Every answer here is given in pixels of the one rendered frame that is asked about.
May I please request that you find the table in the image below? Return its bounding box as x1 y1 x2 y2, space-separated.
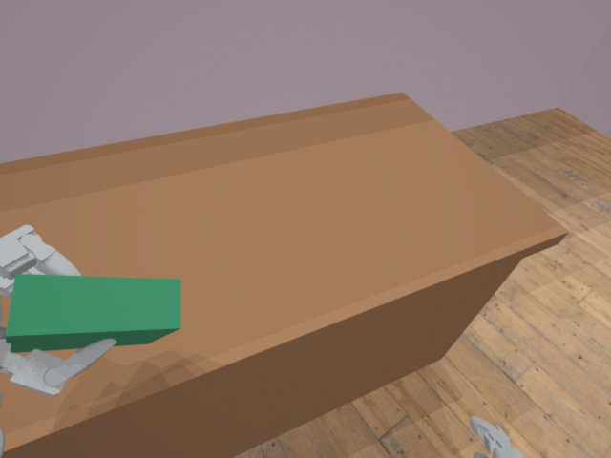
0 93 569 458

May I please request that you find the robot right hand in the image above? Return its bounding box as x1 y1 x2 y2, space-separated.
470 416 523 458

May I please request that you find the robot left hand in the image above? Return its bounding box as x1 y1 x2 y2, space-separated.
0 225 116 398

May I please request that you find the sponge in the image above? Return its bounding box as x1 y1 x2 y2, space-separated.
5 274 181 353

